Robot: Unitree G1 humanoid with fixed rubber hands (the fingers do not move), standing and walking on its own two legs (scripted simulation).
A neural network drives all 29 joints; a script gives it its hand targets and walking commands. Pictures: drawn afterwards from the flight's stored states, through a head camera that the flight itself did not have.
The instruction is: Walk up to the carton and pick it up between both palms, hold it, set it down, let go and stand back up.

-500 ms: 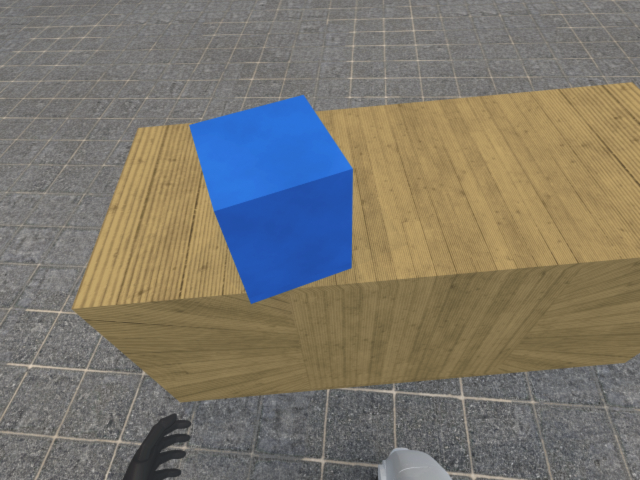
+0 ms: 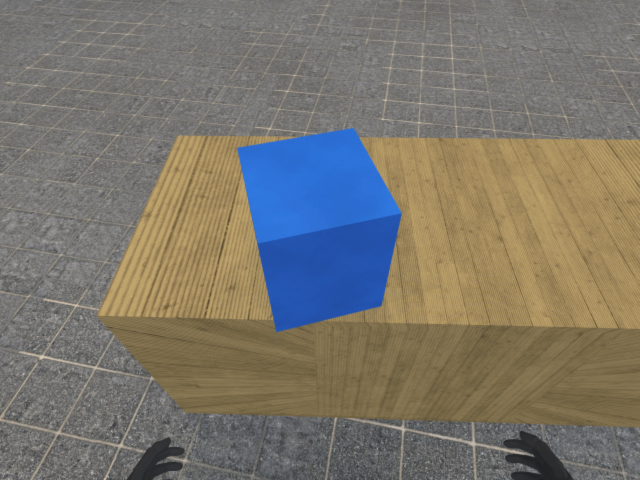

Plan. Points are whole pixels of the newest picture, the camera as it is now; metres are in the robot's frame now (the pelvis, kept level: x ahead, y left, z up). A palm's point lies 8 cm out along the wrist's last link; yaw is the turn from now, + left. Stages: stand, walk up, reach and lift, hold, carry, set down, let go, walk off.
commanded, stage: walk up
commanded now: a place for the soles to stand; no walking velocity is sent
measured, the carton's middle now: (314, 232) +0.51 +0.04 -0.04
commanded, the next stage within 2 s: none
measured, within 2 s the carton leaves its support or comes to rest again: neither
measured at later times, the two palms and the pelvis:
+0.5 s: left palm out of the picture +0.11 +0.26 -0.09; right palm out of the picture +0.10 -0.26 -0.09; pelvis +0.00 +0.00 +0.00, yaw +1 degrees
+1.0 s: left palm out of the picture +0.10 +0.35 -0.12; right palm out of the picture +0.12 -0.19 -0.10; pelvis +0.05 +0.08 +0.00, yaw +4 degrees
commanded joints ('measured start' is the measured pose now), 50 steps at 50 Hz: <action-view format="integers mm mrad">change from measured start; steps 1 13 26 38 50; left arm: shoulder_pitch -8 -19 131 4 215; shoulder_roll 134 136 154 125 76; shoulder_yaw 35 37 86 86 72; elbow -69 -56 -24 -11 -63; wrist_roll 1 -1 44 46 31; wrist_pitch -17 -15 -26 -30 -6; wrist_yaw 2 1 15 23 10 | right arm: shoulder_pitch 38 39 109 305 70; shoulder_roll -130 -125 -139 -92 -142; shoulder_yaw -40 -43 -73 -129 -75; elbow -67 -57 -30 -10 -49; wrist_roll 1 -3 -42 -40 -51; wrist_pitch -13 -16 -8 -28 -16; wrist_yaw -3 -1 26 56 -18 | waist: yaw -10 -5 10 -114 -15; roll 28 2 35 -45 148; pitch -58 -54 -81 -3 40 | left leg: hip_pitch -47 -57 -139 221 -128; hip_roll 94 81 4 -48 264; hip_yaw -91 -97 -50 104 -153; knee -113 -135 -58 12 -190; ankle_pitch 304 266 -198 131 291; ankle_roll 57 51 79 25 216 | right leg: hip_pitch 91 120 213 -267 -41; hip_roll -70 -76 -100 -109 -4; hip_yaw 89 75 124 -42 94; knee -76 -93 -138 -23 180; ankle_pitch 248 215 -278 -399 -123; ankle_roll -52 -52 -104 -105 -2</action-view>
